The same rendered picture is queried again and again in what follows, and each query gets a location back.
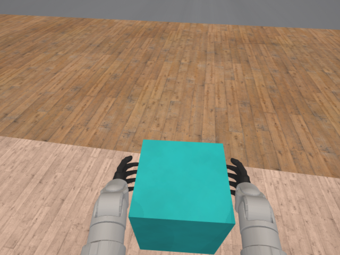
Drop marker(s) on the carton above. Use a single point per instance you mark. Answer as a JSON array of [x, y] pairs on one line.
[[181, 199]]

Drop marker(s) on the left robot hand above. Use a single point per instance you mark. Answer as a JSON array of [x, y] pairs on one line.
[[122, 172]]

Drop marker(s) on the robot left forearm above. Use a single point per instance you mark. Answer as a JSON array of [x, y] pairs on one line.
[[108, 222]]

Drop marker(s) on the robot right forearm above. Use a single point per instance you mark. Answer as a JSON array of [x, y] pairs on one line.
[[257, 223]]

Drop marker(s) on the right robot hand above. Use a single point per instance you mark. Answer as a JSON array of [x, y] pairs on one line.
[[240, 176]]

